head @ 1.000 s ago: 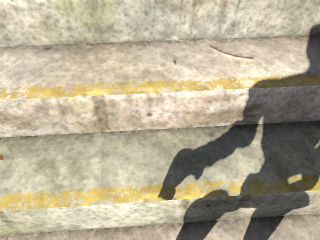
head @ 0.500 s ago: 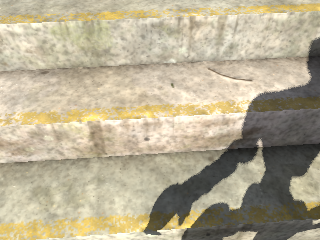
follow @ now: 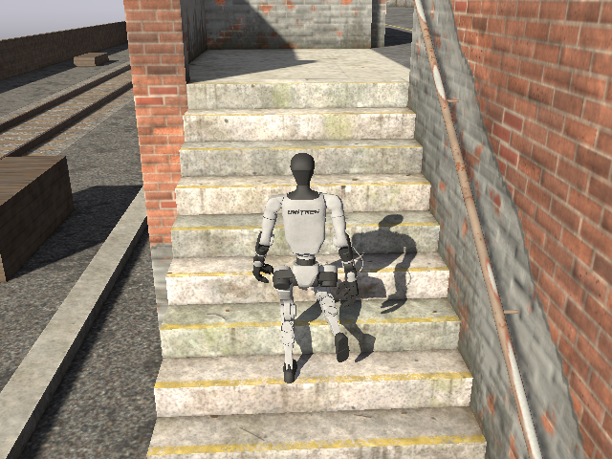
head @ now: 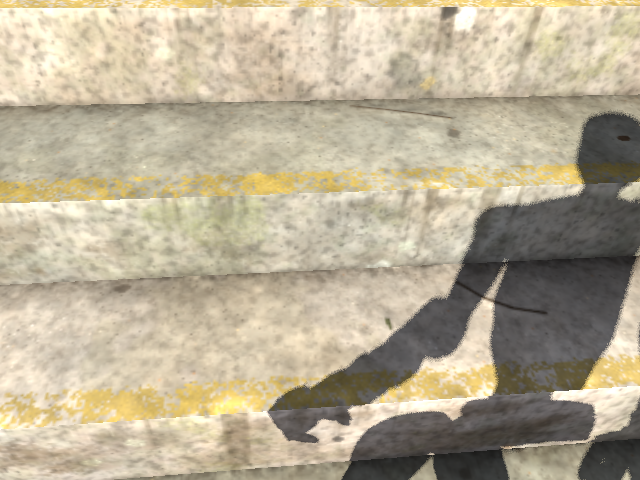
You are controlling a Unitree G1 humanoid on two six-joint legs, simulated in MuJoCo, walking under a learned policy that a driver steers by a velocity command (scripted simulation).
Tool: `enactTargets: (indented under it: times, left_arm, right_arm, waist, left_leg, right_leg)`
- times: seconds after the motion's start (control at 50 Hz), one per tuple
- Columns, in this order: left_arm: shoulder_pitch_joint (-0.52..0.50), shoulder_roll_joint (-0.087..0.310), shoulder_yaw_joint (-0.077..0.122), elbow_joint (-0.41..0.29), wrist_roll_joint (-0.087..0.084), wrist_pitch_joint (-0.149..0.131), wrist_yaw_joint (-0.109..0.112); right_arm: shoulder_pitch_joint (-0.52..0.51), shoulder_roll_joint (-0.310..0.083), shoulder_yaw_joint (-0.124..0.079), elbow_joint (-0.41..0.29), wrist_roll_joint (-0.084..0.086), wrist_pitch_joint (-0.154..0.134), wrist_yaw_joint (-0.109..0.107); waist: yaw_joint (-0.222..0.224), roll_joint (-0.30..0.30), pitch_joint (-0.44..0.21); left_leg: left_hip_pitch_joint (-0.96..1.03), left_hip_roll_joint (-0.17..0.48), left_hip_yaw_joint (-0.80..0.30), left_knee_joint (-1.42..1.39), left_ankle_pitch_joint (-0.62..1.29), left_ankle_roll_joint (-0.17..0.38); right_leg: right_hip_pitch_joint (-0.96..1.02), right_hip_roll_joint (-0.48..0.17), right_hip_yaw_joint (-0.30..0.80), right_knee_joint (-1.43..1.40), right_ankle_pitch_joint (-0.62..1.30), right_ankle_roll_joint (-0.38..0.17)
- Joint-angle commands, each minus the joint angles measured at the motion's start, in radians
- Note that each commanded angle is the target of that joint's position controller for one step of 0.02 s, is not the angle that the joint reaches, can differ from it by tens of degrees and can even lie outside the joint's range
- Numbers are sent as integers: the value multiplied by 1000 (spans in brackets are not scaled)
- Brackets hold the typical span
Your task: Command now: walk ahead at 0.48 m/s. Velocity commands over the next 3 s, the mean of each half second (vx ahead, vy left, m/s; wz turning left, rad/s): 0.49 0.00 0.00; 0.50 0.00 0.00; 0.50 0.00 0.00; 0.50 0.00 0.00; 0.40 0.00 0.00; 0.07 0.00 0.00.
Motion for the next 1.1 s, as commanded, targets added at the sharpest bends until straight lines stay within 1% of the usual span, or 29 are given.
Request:
enactTargets:
  times: [0.02,0.06,0.1,0.14,0.24,0.26,0.3,0.34,0.36,0.38,0.4,0.42,0.44,0.48,0.54,0.64,0.68,0.74,0.76,0.82,0.84,0.86,0.88,0.9,0.92,0.96,1.0,1.04,1.1]
  left_arm:
    - [117,-68,-42,-8,-20,30,1]
    - [46,-81,-57,-7,-37,21,-23]
    - [-110,-124,-86,-51,-10,22,-10]
    - [-218,-127,-98,-115,-29,17,13]
    - [-602,-130,-104,-275,-16,79,25]
    - [-521,-168,-112,-265,7,103,9]
    - [-541,-131,-101,-306,-16,120,-33]
    - [-355,-99,-83,-260,-1,113,-26]
    - [-224,-60,-60,-218,-9,96,-2]
    - [20,-14,-48,-136,-9,88,15]
    - [250,50,-32,-52,2,106,25]
    - [394,76,-9,3,37,109,24]
    - [357,61,-5,59,27,61,34]
    - [136,-94,-28,97,-10,17,15]
    - [-7,-242,-77,157,9,-15,7]
    - [203,-183,-76,219,106,-8,18]
    - [289,-156,-81,236,103,-22,3]
    - [311,-80,-76,177,34,-22,-27]
    - [292,-9,-69,162,1,-31,-40]
    - [275,120,-18,166,-52,-86,-40]
    - [386,54,-21,203,-2,-88,-43]
    - [448,4,-24,213,21,-78,-53]
    - [355,-96,-38,204,30,-51,-71]
    - [294,-73,-11,223,-17,-38,-69]
    - [239,-73,-3,209,-29,-40,-45]
    - [121,-103,-15,140,-28,-36,-4]
    - [152,-149,-28,138,-33,-12,15]
    - [125,-166,-44,112,-25,-5,10]
    - [53,-134,-54,111,-25,4,-19]
  right_arm:
    - [-260,60,13,-45,-12,-57,6]
    - [-96,32,10,8,-69,-72,-8]
    - [133,72,32,109,-90,-55,-10]
    - [233,75,43,137,-109,-54,11]
    - [439,50,65,157,-46,-69,29]
    - [305,33,60,114,-23,-77,45]
    - [261,-110,37,94,2,-102,64]
    - [225,-208,-15,87,39,-111,51]
    - [206,-224,-39,83,22,-109,52]
    - [254,-127,-26,62,-50,-115,58]
    - [234,-86,-18,41,-60,-99,95]
    - [154,-43,-48,94,-10,-67,113]
    - [115,-21,-51,77,17,-65,104]
    - [-73,-22,-55,-24,8,-57,41]
    - [-95,83,-15,-100,6,-10,9]
    - [-382,95,37,-227,30,-13,10]
    - [-515,34,45,-303,24,-3,-14]
    - [-738,-5,50,-380,20,38,-8]
    - [-647,40,52,-358,17,52,17]
    - [-439,-49,14,-344,16,50,12]
    - [-314,-86,-1,-308,3,48,1]
    - [-145,-119,-8,-256,9,54,-6]
    - [84,-197,-38,-163,-42,64,-28]
    - [130,-239,-63,-125,-39,33,-37]
    - [90,-224,-64,-83,-18,1,-39]
    - [-54,-47,-34,-18,-1,-11,-25]
    - [-228,59,-4,-21,7,-8,-24]
    - [-179,89,2,24,-30,-25,-13]
    - [-95,47,-8,26,-59,-39,-8]
  waist:
    - [194,21,150]
    - [124,135,129]
    - [52,112,181]
    - [35,96,168]
    - [-98,208,185]
    - [-13,253,191]
    - [54,291,79]
    - [122,290,39]
    - [139,284,-34]
    - [151,105,-271]
    - [247,-69,-351]
    - [300,-203,-170]
    - [240,-41,24]
    - [114,140,85]
    - [-51,141,98]
    - [-10,40,166]
    - [26,90,93]
    - [79,-20,106]
    - [15,-141,101]
    - [-86,-105,-7]
    - [-56,-29,-173]
    - [-87,91,-287]
    - [-190,299,-221]
    - [-196,300,-75]
    - [-141,302,41]
    - [-22,86,71]
    - [73,29,59]
    - [125,34,71]
    - [85,158,103]
  left_leg:
    - [-22,191,-335,-614,116,87]
    - [46,152,-212,-632,227,89]
    - [297,236,-328,-635,137,160]
    - [436,245,-271,-664,152,131]
    - [363,319,-265,-898,427,184]
    - [285,316,-177,-890,739,196]
    - [232,338,-135,-828,1643,258]
    - [640,375,-103,-672,2012,228]
    - [665,358,-67,-512,2151,179]
    - [333,308,-141,-263,1956,102]
    - [24,147,-206,-12,1338,117]
    - [-153,-24,-305,640,612,74]
    - [-366,-17,-401,974,663,107]
    - [-535,-21,-380,1162,574,190]
    - [-579,64,-296,1075,517,252]
    - [-861,97,-144,1342,265,282]
    - [-781,172,-66,968,398,253]
    - [-302,174,83,581,121,124]
    - [-146,116,129,606,154,82]
    - [-103,-6,137,115,121,92]
    - [218,58,-14,181,465,180]
    - [470,147,-329,-75,244,252]
    - [582,284,-764,-465,-112,326]
    - [466,328,-985,-595,-420,282]
    - [374,306,-887,-572,-440,231]
    - [290,290,-692,-531,-162,175]
    - [214,273,-496,-559,110,108]
    - [222,219,-259,-565,290,57]
    - [170,187,-155,-677,218,158]
  right_leg:
    - [-199,-93,-46,84,13,-18]
    - [-235,-80,-165,280,-49,-20]
    - [-581,-67,-97,460,-187,-71]
    - [-672,-104,-132,328,-196,-89]
    - [-430,-195,-429,-171,-294,59]
    - [-218,-186,-462,-308,-348,46]
    - [177,-64,-526,-465,-445,80]
    - [191,-7,-519,-827,-572,111]
    - [361,0,-468,-911,-525,87]
    - [884,-107,-174,-891,-108,-43]
    - [1115,-223,251,-1278,-411,-144]
    - [937,-377,642,-1585,-626,-235]
    - [795,-368,636,-1605,-824,-140]
    - [698,-355,384,-1537,-556,-121]
    - [577,-258,-66,-1566,-279,23]
    - [589,-272,-138,-1711,-490,22]
    - [641,-255,-184,-1745,-458,58]
    - [365,-306,-216,-2002,-334,-20]
    - [379,-344,-219,-1999,49,-69]
    - [974,-379,-290,-1636,1194,-23]
    - [814,-338,-298,-1401,1174,38]
    - [573,-238,-223,-1200,791,49]
    - [250,-85,-133,-864,-86,80]
    - [61,-50,52,-391,-77,91]
    - [-59,-41,72,-237,-48,83]
    - [-171,-17,93,-6,-9,4]
    - [-189,-44,99,33,-9,-31]
    - [-269,-86,12,49,-15,-36]
    - [-300,-102,-181,269,-161,1]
